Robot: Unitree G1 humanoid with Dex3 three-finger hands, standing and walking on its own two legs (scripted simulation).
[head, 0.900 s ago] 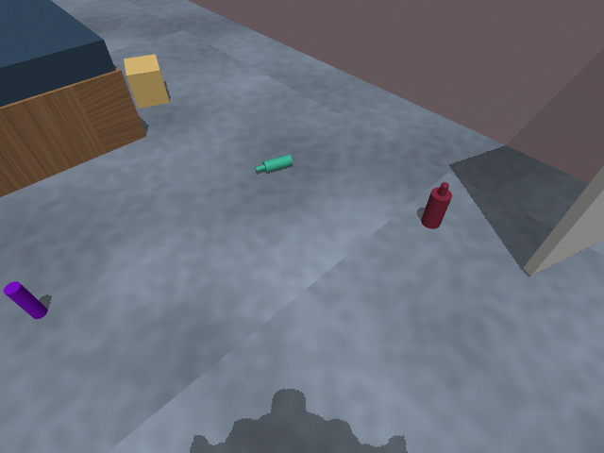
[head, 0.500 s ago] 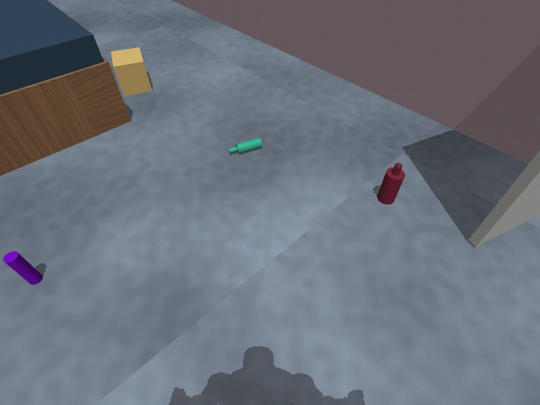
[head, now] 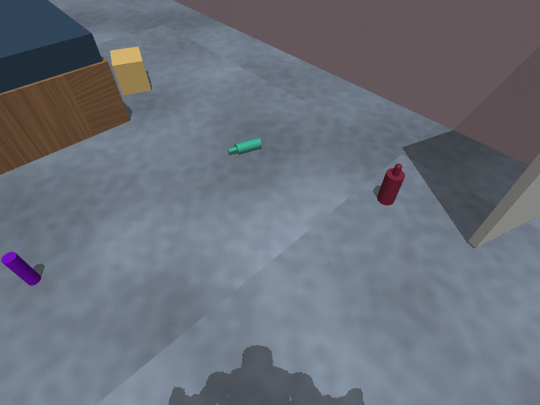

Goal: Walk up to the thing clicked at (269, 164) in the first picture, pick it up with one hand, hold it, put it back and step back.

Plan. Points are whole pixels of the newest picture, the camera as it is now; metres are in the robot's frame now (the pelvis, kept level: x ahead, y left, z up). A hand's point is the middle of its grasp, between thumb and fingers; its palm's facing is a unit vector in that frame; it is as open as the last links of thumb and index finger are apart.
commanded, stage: stand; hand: left
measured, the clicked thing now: (244, 146) +1.58 +0.19 -0.75
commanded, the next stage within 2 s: walk up in 0.22 s
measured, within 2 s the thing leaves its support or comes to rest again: neither
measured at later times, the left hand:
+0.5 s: hand out of the picture +0.08 +0.29 -0.16, palm faces +0.15 -0.92 -0.35, open 7.4 cm
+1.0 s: hand (134, 311) +0.32 +0.29 -0.15, palm faces +0.19 -0.92 -0.36, open 7.4 cm
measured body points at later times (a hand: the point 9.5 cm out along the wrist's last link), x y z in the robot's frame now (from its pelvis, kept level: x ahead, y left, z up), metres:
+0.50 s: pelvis +0.06 +0.00 -0.01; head +0.06 +0.01 +0.44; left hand +0.07 +0.34 -0.13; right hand +0.15 -0.32 -0.12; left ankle +0.04 +0.11 -0.72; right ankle -0.01 -0.12 -0.75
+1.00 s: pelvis +0.29 -0.02 -0.03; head +0.28 -0.01 +0.42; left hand +0.30 +0.34 -0.13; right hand +0.40 -0.34 -0.13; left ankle +0.17 +0.14 -0.75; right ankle +0.44 -0.14 -0.75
